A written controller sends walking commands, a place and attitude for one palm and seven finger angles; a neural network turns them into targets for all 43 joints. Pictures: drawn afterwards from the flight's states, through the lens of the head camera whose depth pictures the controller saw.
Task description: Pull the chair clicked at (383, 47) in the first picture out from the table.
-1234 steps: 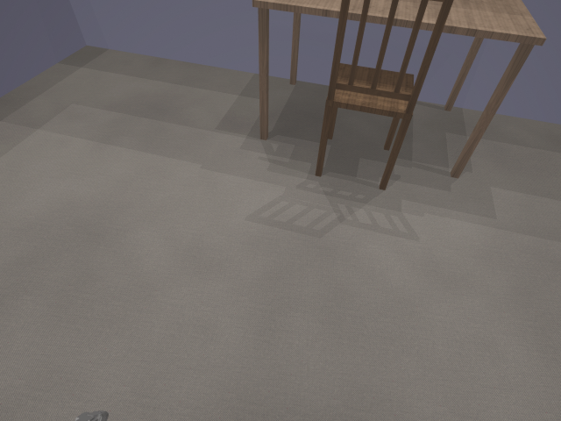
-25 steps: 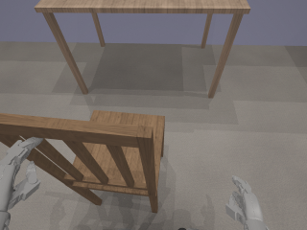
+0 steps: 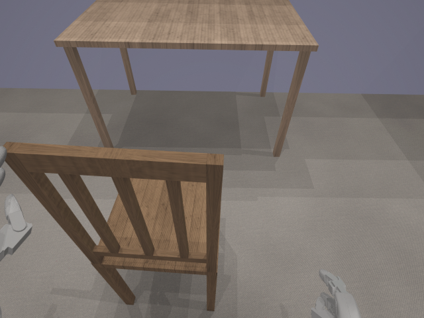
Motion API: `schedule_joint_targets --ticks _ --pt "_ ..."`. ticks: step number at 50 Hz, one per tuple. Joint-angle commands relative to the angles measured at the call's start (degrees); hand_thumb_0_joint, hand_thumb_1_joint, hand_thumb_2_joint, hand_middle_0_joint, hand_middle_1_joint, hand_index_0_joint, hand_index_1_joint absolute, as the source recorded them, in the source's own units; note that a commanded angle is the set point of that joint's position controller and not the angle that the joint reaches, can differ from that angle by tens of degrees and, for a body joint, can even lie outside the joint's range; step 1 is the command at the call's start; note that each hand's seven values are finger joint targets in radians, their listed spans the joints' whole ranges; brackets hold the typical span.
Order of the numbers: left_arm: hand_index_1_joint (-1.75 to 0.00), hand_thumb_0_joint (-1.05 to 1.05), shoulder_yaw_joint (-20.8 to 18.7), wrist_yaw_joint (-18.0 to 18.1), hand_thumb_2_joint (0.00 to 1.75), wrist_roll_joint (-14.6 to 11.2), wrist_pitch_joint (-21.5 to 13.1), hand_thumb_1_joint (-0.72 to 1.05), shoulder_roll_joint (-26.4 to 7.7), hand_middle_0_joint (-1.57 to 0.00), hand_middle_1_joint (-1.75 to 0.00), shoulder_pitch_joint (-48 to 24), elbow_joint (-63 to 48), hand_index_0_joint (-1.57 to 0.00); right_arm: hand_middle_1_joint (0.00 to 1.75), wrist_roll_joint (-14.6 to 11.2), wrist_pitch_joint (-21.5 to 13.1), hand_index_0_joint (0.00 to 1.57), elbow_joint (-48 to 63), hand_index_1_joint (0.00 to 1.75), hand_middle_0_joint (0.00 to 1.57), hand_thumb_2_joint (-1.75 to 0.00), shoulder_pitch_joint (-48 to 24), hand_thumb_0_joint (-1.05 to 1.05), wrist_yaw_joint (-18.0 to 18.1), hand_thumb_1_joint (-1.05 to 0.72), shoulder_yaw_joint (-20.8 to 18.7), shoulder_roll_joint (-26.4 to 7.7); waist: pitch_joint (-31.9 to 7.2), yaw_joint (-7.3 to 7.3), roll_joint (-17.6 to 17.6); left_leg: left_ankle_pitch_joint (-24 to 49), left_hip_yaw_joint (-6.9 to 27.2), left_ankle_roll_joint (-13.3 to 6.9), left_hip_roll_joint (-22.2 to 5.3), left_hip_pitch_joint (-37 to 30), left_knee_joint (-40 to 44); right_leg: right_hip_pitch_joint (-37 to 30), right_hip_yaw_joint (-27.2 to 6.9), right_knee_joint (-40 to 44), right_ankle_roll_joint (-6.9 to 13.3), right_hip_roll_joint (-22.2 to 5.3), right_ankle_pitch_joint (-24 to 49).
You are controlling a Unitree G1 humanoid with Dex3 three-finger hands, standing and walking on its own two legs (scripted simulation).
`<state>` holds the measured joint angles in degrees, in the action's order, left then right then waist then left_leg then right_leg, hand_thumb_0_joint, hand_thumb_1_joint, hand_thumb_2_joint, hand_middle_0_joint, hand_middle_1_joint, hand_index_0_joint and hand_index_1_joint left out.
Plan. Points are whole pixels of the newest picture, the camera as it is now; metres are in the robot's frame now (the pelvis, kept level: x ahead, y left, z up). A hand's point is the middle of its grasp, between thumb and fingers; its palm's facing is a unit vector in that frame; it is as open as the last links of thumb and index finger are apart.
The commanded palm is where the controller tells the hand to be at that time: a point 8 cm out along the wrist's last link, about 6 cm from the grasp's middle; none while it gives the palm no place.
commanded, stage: step back with the hand held close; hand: left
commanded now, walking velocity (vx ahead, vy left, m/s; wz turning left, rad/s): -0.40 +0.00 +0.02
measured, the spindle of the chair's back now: (137, 220) +0.34 +0.18 -0.05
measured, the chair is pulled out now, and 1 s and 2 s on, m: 0.68 0.68 0.68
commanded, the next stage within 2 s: stop stepping back and stand still in 0.48 s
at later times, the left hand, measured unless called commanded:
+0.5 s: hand out of the picture +0.14 +0.27 +0.18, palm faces +0.45 -0.76 -0.47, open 7.4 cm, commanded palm +0.07 +0.30 +0.19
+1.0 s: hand out of the picture +0.05 +0.24 +0.17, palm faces +0.40 -0.79 -0.47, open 7.4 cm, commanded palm -0.01 +0.28 +0.19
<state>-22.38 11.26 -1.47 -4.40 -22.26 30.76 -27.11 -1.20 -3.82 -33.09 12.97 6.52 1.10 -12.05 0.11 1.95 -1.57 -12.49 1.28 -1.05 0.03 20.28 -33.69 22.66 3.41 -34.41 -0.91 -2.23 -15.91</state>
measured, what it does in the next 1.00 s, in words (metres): walks backwards: right foot, then right foot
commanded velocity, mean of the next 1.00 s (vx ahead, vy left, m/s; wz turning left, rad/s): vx -0.16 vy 0.02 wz -0.01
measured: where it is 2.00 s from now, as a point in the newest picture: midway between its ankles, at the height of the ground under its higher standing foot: outside the picture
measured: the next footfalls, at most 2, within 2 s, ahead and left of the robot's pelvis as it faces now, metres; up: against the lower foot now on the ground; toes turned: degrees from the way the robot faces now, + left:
right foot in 0.06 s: +0.06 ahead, -0.14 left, +0.00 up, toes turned -1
right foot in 0.64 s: -0.11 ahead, -0.16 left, +0.00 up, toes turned -4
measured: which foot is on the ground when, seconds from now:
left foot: down 0.00-0.68, up 0.70-0.82, down 0.84-1.00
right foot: up 0.00-0.04, down 0.06-0.38, up 0.40-0.62, down 0.64-1.00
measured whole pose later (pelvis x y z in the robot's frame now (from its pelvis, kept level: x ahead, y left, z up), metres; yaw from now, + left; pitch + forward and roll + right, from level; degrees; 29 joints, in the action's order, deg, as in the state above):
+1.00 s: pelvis -0.15 -0.02 +0.01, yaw -1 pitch -1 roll +0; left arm -24.2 9.3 -2.7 -9.5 -23.5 34.1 -27.5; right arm -1.3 -7.2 -37.3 15.0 5.3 -0.6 -13.1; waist -0.3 1.8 0.4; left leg -12.1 1.8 0.2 0.0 14.5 -27.1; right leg 11.9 2.6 -26.5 -1.2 -2.0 -13.9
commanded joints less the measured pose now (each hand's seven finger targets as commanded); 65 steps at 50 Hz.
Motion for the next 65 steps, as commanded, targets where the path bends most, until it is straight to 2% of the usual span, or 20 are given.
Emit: schedule_joint_targets --ticks 1,3,4,6,9,12,15,18,20,24,27,31,32,34,36,40,43,45,53,65 --pt "-0.30 0.00 -12.10 0.47 0.90 1.41 -7.13 0.90 -14.79 -0.20 -0.30 -2.14 -18.38 -0.20 0.30 0.59 -4.91 0.20 9.97 0.30 0.20 -0.90 -8.06 0.00 0.36 -0.90 -3.08 -7.25 -1.85 -2.98 -10.69 -20.35 11.83 -5.39 -11.42 23.38 18.02 -22.59 -3.34 -4.56 0.21 0.28 5.89" --pt "-0.30 0.00 -12.07 -0.39 0.90 1.07 -9.02 0.90 -13.39 -0.20 -0.30 -1.02 -16.74 -0.20 0.30 0.98 -5.95 0.20 8.41 0.30 0.20 -0.90 -6.61 0.00 -0.01 -0.90 -3.25 -7.28 -0.19 -2.82 -9.81 -19.86 11.31 -4.79 -10.50 22.02 16.31 -20.15 -3.72 -1.54 0.74 0.38 6.83" --pt "-0.30 0.00 -11.92 -0.58 0.90 0.31 -9.72 0.90 -13.08 -0.20 -0.30 -0.27 -16.37 -0.20 0.30 1.13 -6.36 0.20 7.72 0.30 0.20 -0.90 -5.69 0.00 -0.23 -0.90 -3.09 -7.12 -1.80 -2.25 -9.02 -9.42 10.83 -3.71 -8.86 14.40 13.65 -16.04 -4.28 1.53 1.44 -0.37 11.53" --pt "-0.30 0.00 -10.48 -1.02 0.90 -0.85 -9.66 0.90 -12.25 -0.20 -0.30 -0.42 -17.88 -0.20 0.30 0.96 -7.06 0.20 6.16 0.30 0.20 -0.90 -5.80 0.00 -0.45 -0.90 -3.76 -7.41 -10.55 -2.69 -5.51 3.46 7.73 -1.87 -7.92 1.78 9.13 -12.86 -5.04 2.18 1.80 -0.99 14.00" --pt "-0.30 0.00 -10.36 -1.08 0.90 -1.31 -9.90 0.90 -12.02 -0.20 -0.30 0.16 -17.08 -0.20 0.30 0.87 -6.85 0.20 6.08 0.30 0.20 -0.90 -6.52 0.00 -0.67 -0.90 -4.27 -7.07 -10.51 -2.44 -2.08 -4.93 5.58 -1.28 -6.03 1.86 5.39 -8.40 -9.24 6.68 3.06 -3.50 7.49" --pt "-0.30 0.00 -9.77 -0.31 0.90 -1.40 -9.73 0.90 -12.86 -0.20 -0.30 -1.79 -15.10 -0.20 0.30 0.65 -5.91 0.20 4.38 0.30 0.20 -0.90 -5.82 0.00 -0.80 -0.90 -4.59 -6.41 -7.72 -1.64 6.88 -9.69 0.97 1.47 0.02 -4.91 -9.92 5.28 -16.19 17.88 8.00 -12.35 -3.26" --pt "-0.30 0.00 -10.37 0.52 0.90 -0.69 -8.82 0.90 -13.19 -0.20 -0.30 -3.60 -14.07 -0.20 0.30 1.10 -4.49 0.20 3.96 0.30 0.20 -0.90 -7.54 0.00 -1.05 -0.90 -3.94 -5.03 -5.47 -1.50 11.17 -7.18 1.72 1.09 -0.27 -7.05 -10.99 8.90 -12.12 17.62 8.45 -14.05 -0.26" --pt "-0.30 0.00 -11.13 0.33 0.90 -0.20 -9.65 0.90 -12.68 -0.20 -0.30 -1.56 -14.57 -0.20 0.30 1.27 -4.42 0.20 5.43 0.30 0.20 -0.90 -8.92 0.00 -0.06 -0.90 -3.99 -7.07 -3.02 -1.86 -4.75 -0.32 12.15 -2.85 -10.05 2.36 13.89 -0.62 -5.19 2.45 1.72 -1.36 0.88" --pt "-0.30 0.00 -11.72 -0.41 0.90 -0.12 -10.15 0.90 -12.33 -0.20 -0.30 -0.80 -15.99 -0.20 0.30 1.43 -5.21 0.20 6.52 0.30 0.20 -0.90 -8.89 0.00 -0.25 -0.90 -4.33 -6.88 -7.15 -1.57 -15.11 -6.04 18.38 -6.45 -17.33 12.14 21.02 -10.35 -3.60 -13.88 0.37 1.79 -5.85" --pt "-0.30 0.00 -9.66 -1.11 0.90 -0.98 -11.21 0.90 -11.41 -0.20 -0.30 0.47 -19.76 -0.20 0.30 1.97 -7.49 0.20 4.27 0.30 0.20 -0.90 -6.21 0.00 -1.40 -0.90 -4.91 -6.79 -9.51 -2.52 -9.37 24.62 13.37 -7.26 -16.32 -5.42 12.59 -1.96 -4.01 -10.67 0.89 1.09 -9.99" --pt "-0.30 0.00 -9.10 -1.49 0.90 -1.43 -11.20 0.90 -11.31 -0.20 -0.30 0.51 -19.38 -0.20 0.30 2.31 -8.28 0.20 3.15 0.30 0.20 -0.90 -6.42 0.00 -1.77 -0.90 -4.34 -7.02 -10.45 -2.65 -12.18 28.54 12.04 -6.83 -15.79 -9.82 11.69 -4.30 -3.43 -1.52 0.81 1.19 -6.92" --pt "-0.30 0.00 -11.23 -2.46 0.90 -1.83 -10.61 0.90 -13.10 -0.20 -0.30 3.66 -15.05 -0.20 0.30 1.49 -7.57 0.20 3.81 0.30 0.20 -0.90 -6.64 0.00 -2.14 -0.90 -4.06 -7.32 -11.30 -3.37 -9.81 8.85 7.88 -3.29 -11.46 -8.92 9.22 -11.00 -1.35 14.16 0.85 1.21 0.95" --pt "-0.30 0.00 -11.10 -2.69 0.90 -2.10 -10.33 0.90 -13.21 -0.20 -0.30 3.69 -14.70 -0.20 0.30 1.06 -6.82 0.20 4.74 0.30 0.20 -0.90 -6.96 0.00 -2.30 -0.90 -3.63 -6.67 -10.65 -3.02 -5.53 1.20 4.45 -1.17 -8.28 -8.08 6.23 -11.53 -2.56 18.88 1.48 -1.01 3.90" --pt "-0.30 0.00 -9.20 -2.55 0.90 -2.62 -8.91 0.90 -13.45 -0.20 -0.30 3.09 -14.83 -0.20 0.30 -0.55 -5.37 0.20 5.95 0.30 0.20 -0.90 -5.77 0.00 -1.97 -0.90 -4.59 -6.64 -9.71 -1.44 13.54 -5.82 -1.01 2.56 0.13 -8.37 -13.60 -1.89 -15.07 20.61 8.83 -12.80 1.57" --pt "-0.30 0.00 -11.78 -1.13 0.90 -2.90 -7.04 0.90 -14.42 -0.20 -0.30 3.06 -12.81 -0.20 0.30 -0.35 -4.35 0.20 4.96 0.30 0.20 -0.90 -7.17 0.00 -2.08 -0.90 -3.55 -4.77 -8.33 -1.22 9.96 -6.62 1.46 2.22 -0.02 -4.53 -20.29 0.01 -16.21 20.23 11.34 -17.28 4.58" --pt "-0.30 0.00 -10.15 -0.40 0.90 -1.50 -8.04 0.90 -12.54 -0.20 -0.30 -0.42 -10.16 -0.20 0.30 0.15 -5.25 0.20 5.58 0.30 0.20 -0.90 -7.23 0.00 -0.63 -0.90 -2.60 -5.47 -0.59 -0.75 2.93 -4.20 3.61 -0.68 -3.30 -3.46 10.01 -6.05 -7.14 12.97 3.71 -7.76 -0.19" --pt "-0.30 0.00 -8.72 -0.99 0.90 -1.25 -8.88 0.90 -11.88 -0.20 -0.30 2.33 -10.19 -0.20 0.30 -0.56 -6.37 0.20 5.75 0.30 0.20 -0.90 -6.45 0.00 -0.58 -0.90 -4.21 -7.50 -3.81 -2.24 2.93 12.29 4.29 -1.37 -5.86 -6.66 9.71 -12.80 -6.45 10.67 1.67 -3.99 13.13" --pt "-0.30 0.00 -8.89 -1.30 0.90 -1.06 -9.07 0.90 -12.11 -0.20 -0.30 2.43 -13.22 -0.20 0.30 -0.03 -6.53 0.20 5.57 0.30 0.20 -0.90 -6.49 0.00 -0.96 -0.90 -3.06 -6.01 -5.10 -1.75 -8.13 7.30 7.07 -1.32 -6.62 -5.11 15.01 -14.46 -2.86 8.30 0.57 -2.43 6.95" --pt "-0.30 0.00 -8.08 -0.81 0.90 -0.39 -9.88 0.90 -11.47 -0.20 -0.30 -1.17 -11.45 -0.20 0.30 0.35 -7.74 0.20 4.82 0.30 0.20 -0.90 -5.06 0.00 -0.78 -0.90 -3.16 -6.51 -0.85 -1.31 -3.57 -16.72 5.42 -1.63 -4.60 0.46 14.64 -11.26 -5.27 15.07 1.74 -1.73 -7.82" --pt "-0.30 0.00 -6.31 -0.95 0.90 -0.35 -8.81 0.90 -10.45 -0.20 -0.30 -5.28 -10.07 -0.20 0.30 0.86 -7.40 0.20 4.56 0.30 0.20 -0.90 -6.36 0.00 -1.02 -0.90 -2.34 -5.77 -0.38 -1.27 -1.74 -8.92 5.11 -1.15 -4.45 -2.97 12.70 -9.12 -6.51 16.41 2.18 -2.46 -3.43"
